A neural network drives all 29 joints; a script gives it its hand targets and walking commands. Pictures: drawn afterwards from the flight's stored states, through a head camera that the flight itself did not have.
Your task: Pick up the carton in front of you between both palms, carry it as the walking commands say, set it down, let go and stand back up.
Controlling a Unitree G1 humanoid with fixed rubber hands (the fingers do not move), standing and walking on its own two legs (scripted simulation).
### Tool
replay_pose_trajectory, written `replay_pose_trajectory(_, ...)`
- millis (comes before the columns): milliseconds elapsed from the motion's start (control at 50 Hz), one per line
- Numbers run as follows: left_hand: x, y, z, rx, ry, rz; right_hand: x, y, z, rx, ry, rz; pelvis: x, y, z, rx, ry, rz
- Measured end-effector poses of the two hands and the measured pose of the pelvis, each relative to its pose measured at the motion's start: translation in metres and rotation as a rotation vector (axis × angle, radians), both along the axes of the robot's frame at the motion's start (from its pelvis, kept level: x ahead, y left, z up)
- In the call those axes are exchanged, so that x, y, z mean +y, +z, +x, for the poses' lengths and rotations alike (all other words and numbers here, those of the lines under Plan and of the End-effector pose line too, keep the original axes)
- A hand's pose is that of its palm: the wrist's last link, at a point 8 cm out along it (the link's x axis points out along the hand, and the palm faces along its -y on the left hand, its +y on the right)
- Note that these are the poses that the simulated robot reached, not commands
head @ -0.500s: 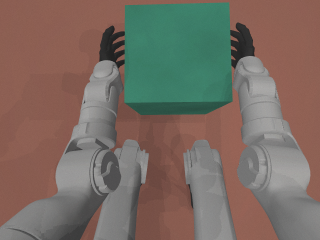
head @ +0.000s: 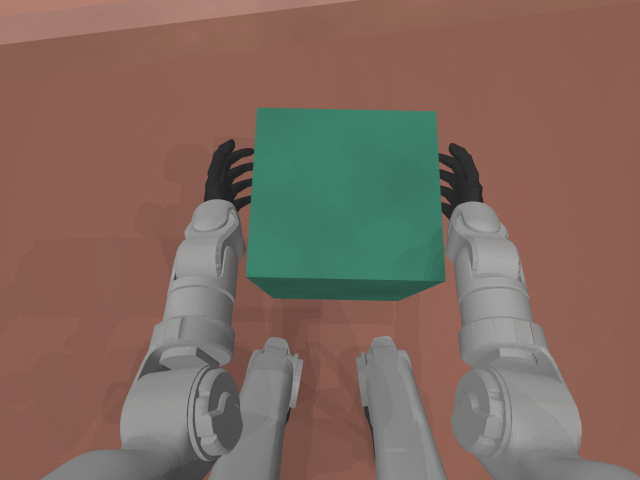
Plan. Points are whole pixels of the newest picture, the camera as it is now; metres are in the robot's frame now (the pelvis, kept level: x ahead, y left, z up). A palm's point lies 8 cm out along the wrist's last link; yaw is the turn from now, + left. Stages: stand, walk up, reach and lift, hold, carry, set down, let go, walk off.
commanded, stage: reach and lift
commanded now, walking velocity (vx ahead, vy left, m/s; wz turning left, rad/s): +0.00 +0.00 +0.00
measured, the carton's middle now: (340, 221) +0.45 -0.02 -0.12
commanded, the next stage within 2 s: hold in 1.94 s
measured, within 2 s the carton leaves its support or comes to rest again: neither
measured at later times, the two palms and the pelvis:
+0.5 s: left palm (156, 176) +0.40 +0.14 +0.12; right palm (524, 183) +0.40 -0.16 +0.11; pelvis +0.06 +0.00 +0.14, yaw -1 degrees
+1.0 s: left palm (16, 118) +0.37 +0.15 +0.24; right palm out of the picture +0.36 -0.15 +0.24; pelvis +0.08 +0.00 +0.22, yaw -1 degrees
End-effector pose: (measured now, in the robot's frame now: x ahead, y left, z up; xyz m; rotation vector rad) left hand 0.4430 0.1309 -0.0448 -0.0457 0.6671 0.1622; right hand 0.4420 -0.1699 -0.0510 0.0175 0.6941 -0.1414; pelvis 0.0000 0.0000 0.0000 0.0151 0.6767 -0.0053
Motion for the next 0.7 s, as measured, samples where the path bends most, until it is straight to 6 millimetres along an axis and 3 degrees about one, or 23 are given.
replay_pose_trajectory(460, 0.008, 0.148, -0.039, 0.003, -0.008, 0.000, 0.008, 0.148, -0.041, 0.003, -0.014, 0.008, 0.001, 0.134, 0.051, -0.264, -0.004, -0.012)
replay_pose_trajectory(700, 0.012, 0.221, -0.056, -0.004, -0.019, 0.005, 0.012, 0.222, -0.059, -0.004, -0.015, 0.003, 0.001, 0.190, 0.075, -0.458, -0.008, -0.017)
